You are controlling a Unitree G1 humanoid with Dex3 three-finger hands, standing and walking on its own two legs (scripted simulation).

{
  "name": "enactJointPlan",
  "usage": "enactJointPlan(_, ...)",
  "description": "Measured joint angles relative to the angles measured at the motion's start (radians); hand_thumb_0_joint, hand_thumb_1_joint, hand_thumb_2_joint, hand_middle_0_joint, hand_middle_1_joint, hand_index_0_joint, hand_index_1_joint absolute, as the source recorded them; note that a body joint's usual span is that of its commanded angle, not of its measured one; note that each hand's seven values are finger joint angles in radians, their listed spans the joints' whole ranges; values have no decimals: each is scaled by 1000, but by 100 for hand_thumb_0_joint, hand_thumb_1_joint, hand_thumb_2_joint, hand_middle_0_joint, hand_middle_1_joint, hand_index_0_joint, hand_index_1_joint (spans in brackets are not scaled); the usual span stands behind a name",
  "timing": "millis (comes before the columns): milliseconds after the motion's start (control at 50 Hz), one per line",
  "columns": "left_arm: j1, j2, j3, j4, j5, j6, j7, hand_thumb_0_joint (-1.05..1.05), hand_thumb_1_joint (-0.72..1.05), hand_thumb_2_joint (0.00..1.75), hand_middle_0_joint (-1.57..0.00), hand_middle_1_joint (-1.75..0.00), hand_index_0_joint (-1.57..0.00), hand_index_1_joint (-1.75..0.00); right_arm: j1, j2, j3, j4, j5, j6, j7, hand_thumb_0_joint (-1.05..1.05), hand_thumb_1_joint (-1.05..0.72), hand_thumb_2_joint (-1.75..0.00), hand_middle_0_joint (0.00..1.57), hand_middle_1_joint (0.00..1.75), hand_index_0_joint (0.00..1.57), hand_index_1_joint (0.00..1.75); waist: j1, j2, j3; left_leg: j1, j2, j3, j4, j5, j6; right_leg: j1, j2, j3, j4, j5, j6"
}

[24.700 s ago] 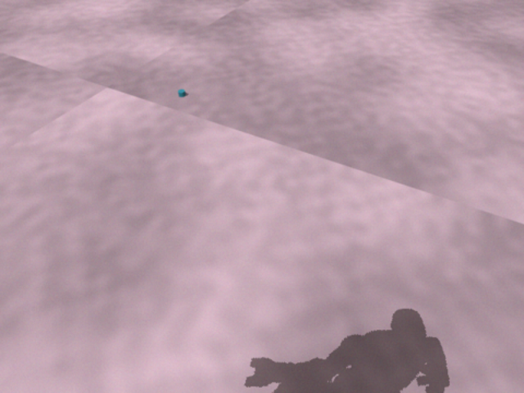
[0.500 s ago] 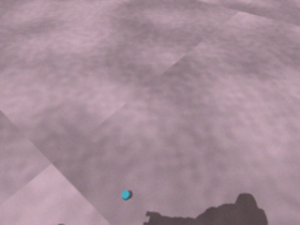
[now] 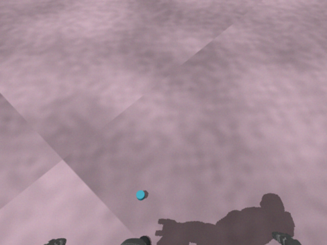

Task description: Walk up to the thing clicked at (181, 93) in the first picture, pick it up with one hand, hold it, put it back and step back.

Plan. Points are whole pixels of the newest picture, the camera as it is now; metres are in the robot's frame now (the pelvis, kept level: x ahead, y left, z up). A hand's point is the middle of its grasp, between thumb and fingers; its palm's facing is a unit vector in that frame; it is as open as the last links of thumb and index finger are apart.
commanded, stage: walk up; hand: left
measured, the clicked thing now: (140, 195) +0.42 +0.17 -0.76
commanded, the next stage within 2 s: stand in 1.38 s
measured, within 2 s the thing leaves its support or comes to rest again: neither
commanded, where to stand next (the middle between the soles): +0.07 -0.01 m, yaw +0 degrees
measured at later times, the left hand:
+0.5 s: hand out of the picture -0.04 +0.25 -0.14, palm faces +0.11 -0.91 -0.40, open 7.4 cm
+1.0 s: hand out of the picture +0.06 +0.27 -0.15, palm faces +0.01 -0.92 -0.39, open 7.4 cm
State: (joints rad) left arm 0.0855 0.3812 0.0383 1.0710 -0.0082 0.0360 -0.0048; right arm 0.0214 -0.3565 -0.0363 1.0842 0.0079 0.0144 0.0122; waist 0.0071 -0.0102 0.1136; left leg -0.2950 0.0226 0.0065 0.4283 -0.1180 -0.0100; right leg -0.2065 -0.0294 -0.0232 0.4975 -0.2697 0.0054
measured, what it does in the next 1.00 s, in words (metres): steps on the spot: left foot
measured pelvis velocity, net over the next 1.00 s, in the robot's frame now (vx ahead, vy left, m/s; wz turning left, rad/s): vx -0.02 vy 0.00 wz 0.04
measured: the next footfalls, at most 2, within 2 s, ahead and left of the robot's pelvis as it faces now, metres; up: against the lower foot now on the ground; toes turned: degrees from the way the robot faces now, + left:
left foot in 0.54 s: +0.00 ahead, +0.12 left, +0.00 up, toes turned +3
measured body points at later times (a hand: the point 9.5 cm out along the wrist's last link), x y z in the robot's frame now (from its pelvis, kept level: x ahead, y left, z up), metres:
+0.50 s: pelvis -0.03 -0.02 +0.00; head +0.00 -0.03 +0.45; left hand -0.04 +0.30 -0.11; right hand +0.08 -0.32 -0.13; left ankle -0.04 +0.12 -0.72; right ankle -0.04 -0.13 -0.74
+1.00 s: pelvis -0.02 +0.00 -0.01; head +0.01 +0.00 +0.44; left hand +0.06 +0.32 -0.12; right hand +0.11 -0.30 -0.13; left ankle -0.03 +0.12 -0.74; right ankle +0.02 -0.13 -0.74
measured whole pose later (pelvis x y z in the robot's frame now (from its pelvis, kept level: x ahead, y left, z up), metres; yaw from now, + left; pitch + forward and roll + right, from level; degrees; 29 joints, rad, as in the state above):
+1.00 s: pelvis -0.02 +0.00 -0.01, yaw +2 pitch -2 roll +0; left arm 0.15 0.37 0.00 0.97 0.00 -0.03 0.01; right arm 0.10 -0.37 -0.04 0.98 0.00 0.02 0.02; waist 0.01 0.02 0.10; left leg -0.21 0.00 0.03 0.57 -0.32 0.01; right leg -0.28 -0.02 0.04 0.57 -0.26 0.03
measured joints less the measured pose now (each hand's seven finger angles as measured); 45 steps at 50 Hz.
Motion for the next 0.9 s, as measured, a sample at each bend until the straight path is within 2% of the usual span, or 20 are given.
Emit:
enactJointPlan(80,0,21,19,-55,5,18,-1,0,90,90,-21,-30,-21,-30,-10,-17,-18,-56,-14,27,-5,0,-91,-90,20,30,20,30,0,4,14,-72,8,-15,79,-14,-10,-83,23,6,206,-139,-38)
enactJointPlan(120,21,23,24,-79,10,15,-2,0,90,90,-21,-30,-21,-30,-13,-31,-25,-81,-21,40,-8,0,-91,-90,20,30,20,30,10,14,10,-116,16,-16,137,-31,-18,-67,27,4,171,-118,-51)
enactJointPlan(140,30,16,28,-84,17,10,0,0,90,90,-20,-30,-21,-30,-20,-41,-28,-90,-19,44,-10,0,-91,-90,20,30,20,30,14,29,15,-140,20,-31,180,-52,-8,-69,36,1,166,-113,-45)
enactJointPlan(160,38,6,29,-87,25,8,0,0,90,90,-20,-30,-21,-30,-24,-50,-31,-99,-17,47,-16,0,-91,-90,20,30,20,30,11,46,26,-162,4,-71,246,-146,1,-74,43,-7,179,-114,-44)
enactJointPlan(200,59,-6,23,-97,38,7,-2,0,90,90,-20,-30,-21,-30,-14,-50,-35,-116,-19,51,-25,0,-91,-90,20,30,20,30,23,41,34,-202,-60,-119,428,-320,8,-87,33,1,188,-108,-49)
enactJointPlan(220,69,-14,21,-99,40,4,0,0,90,90,-21,-30,-21,-30,-6,-51,-35,-121,-17,50,-24,0,-91,-90,20,30,20,30,27,39,36,-213,-86,-133,514,-343,8,-85,28,4,173,-95,-50)
enactJointPlan(260,82,-31,16,-97,45,-7,5,1,90,90,-21,-30,-21,-30,22,-54,-34,-126,-13,41,-17,0,-91,-90,20,30,20,30,25,50,35,-204,-107,-144,603,-324,3,-68,26,-5,125,-65,-50)
enactJointPlan(360,137,-52,15,-138,49,-55,1,1,90,89,-21,-30,-21,-30,128,-50,-23,-101,-38,41,14,0,-91,-90,20,30,20,30,27,62,-5,-73,-69,-119,489,-326,-5,-12,15,-53,36,-33,-52)
enactJointPlan(460,204,-22,27,-183,43,-80,-17,1,90,89,-21,-30,-21,-30,174,-35,-22,-97,-52,24,40,1,-91,-90,20,30,20,30,39,36,-15,0,-23,-66,307,-344,7,41,-9,-84,-12,-23,-42)
enactJointPlan(500,227,-3,30,-185,41,-73,-21,1,89,89,-21,-30,-21,-30,174,-31,-24,-107,-49,6,43,1,-91,-90,20,30,20,30,43,24,-17,22,-12,-39,221,-306,13,47,-16,-87,-9,-28,-32)
enactJointPlan(540,246,14,29,-180,37,-57,-21,1,89,89,-21,-30,-21,-30,170,-31,-28,-124,-45,-15,38,1,-91,-90,20,30,20,30,41,16,-22,62,-13,-12,102,-201,19,35,-23,-86,34,-54,-18)
enactJointPlan(560,250,23,28,-173,33,-49,-19,1,90,89,-21,-30,-21,-30,164,-25,-31,-129,-46,-25,31,1,-91,-90,20,30,20,30,41,2,-21,74,-23,-3,78,-126,15,24,-35,-77,72,-75,-11)
enactJointPlan(580,250,28,27,-161,28,-38,-15,1,90,89,-21,-30,-21,-30,159,-17,-31,-134,-48,-32,24,1,-91,-90,20,30,20,30,43,-16,-23,78,-32,10,84,-122,13,9,-40,-52,110,-95,-14)
enactJointPlan(640,241,30,16,-129,19,-19,-8,1,90,90,-21,-30,-21,-30,155,-1,-17,-156,-42,-41,17,1,-91,-90,20,30,20,30,29,-25,-45,83,-28,14,101,-155,24,-52,1,19,260,-235,-23)
enactJointPlan(680,235,28,9,-120,13,-25,-7,1,90,90,-21,-30,-21,-30,151,5,-5,-165,-40,-42,14,1,-91,-90,20,30,20,30,23,-26,-53,98,-20,18,92,-159,24,-77,17,47,298,-252,-24)
enactJointPlan(740,219,20,-3,-111,8,-41,-8,1,90,90,-21,-30,-21,-30,132,4,6,-172,-38,-37,12,1,-91,-90,20,30,20,30,15,-19,-56,108,-10,27,100,-172,17,-75,9,45,212,-195,-16)
enactJointPlan(780,204,13,-7,-107,9,-53,-4,1,90,90,-21,-30,-21,-30,113,0,10,-174,-32,-25,12,1,-91,-90,20,30,20,30,15,-9,-48,100,-1,34,140,-198,11,-48,8,36,103,-82,-12)
enactJointPlan(800,194,11,-8,-103,11,-58,0,1,90,90,-21,-30,-21,-30,103,-2,10,-173,-25,-17,11,1,-91,-90,20,30,20,30,15,-2,-41,94,6,36,166,-214,7,-40,13,37,74,15,-4)
enactJointPlan(840,167,-2,-14,-95,14,-62,5,1,90,90,-21,-30,-21,-30,85,-7,5,-164,-11,-1,8,1,-91,-90,20,30,20,30,11,26,-34,80,21,24,199,-234,3,-42,28,27,82,15,2)
enactJointPlan(900,132,-11,-29,-102,17,-64,6,1,90,89,-21,-30,-21,-30,71,-17,-4,-150,-7,14,5,1,-91,-90,20,30,20,30,11,40,-31,67,-1,1,208,-265,14,-67,25,35,97,-6,4)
